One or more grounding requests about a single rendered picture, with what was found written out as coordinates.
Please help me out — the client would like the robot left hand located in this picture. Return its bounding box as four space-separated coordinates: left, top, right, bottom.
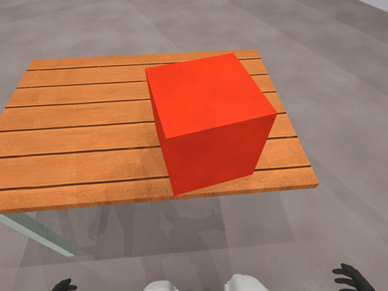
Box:
52 278 77 291

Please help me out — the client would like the right robot thigh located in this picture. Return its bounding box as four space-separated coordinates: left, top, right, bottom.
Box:
224 275 268 291

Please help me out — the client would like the carton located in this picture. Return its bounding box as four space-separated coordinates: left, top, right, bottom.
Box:
145 53 278 196

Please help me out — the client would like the table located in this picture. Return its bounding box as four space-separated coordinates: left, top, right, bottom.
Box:
0 49 319 257

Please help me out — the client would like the robot right hand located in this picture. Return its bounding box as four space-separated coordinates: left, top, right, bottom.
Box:
332 263 375 291

